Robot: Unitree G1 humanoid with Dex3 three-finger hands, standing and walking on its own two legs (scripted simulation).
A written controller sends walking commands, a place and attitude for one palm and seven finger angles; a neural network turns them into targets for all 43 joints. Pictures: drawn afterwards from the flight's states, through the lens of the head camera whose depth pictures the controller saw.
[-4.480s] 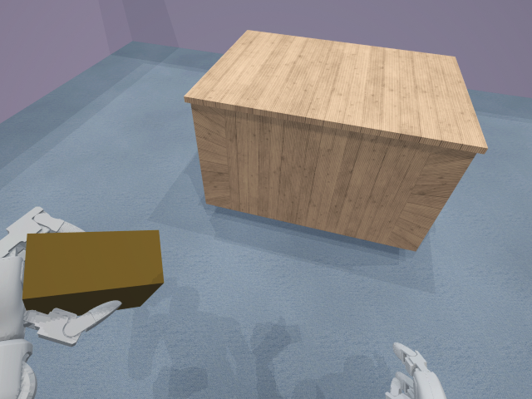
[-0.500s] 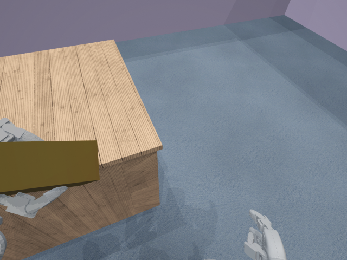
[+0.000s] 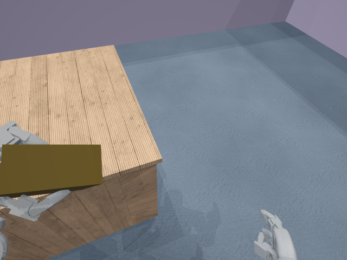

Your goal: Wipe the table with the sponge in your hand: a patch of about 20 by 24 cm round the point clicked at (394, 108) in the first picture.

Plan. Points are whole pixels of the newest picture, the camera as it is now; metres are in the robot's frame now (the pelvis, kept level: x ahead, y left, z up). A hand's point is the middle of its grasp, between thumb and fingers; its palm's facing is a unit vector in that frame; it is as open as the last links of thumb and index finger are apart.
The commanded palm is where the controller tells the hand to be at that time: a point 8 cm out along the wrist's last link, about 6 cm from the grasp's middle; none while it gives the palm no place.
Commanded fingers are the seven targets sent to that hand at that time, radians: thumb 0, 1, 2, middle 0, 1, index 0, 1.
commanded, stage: come to a stop and stand still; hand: left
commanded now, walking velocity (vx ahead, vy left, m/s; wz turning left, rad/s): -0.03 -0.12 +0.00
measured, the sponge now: (65, 171) +0.23 +0.20 +0.16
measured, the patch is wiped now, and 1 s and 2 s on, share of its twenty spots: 0.00 0.00 0.00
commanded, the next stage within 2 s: look again from close up in 1.40 s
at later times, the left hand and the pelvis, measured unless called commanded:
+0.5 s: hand (45, 198) +0.18 +0.21 +0.16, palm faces +0.37 -0.84 -0.39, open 10.1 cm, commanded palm +0.13 +0.25 +0.18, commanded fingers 0.00 0.10 1.30 -1.20 -1.60 -1.20 -1.60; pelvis -0.04 -0.03 +0.01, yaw +0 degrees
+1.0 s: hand (10, 175) +0.21 +0.28 +0.17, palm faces +0.39 -0.86 -0.34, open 10.1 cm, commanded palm +0.15 +0.30 +0.18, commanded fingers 0.00 0.10 1.30 -1.20 -1.60 -1.20 -1.60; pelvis -0.02 +0.02 +0.01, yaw -1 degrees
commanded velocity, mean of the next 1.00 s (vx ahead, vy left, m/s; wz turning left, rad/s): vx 0.00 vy -0.01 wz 0.00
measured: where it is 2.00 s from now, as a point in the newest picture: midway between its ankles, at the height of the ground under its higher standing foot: outside the picture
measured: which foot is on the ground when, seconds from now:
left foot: down 0.00-1.00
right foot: down 0.00-1.00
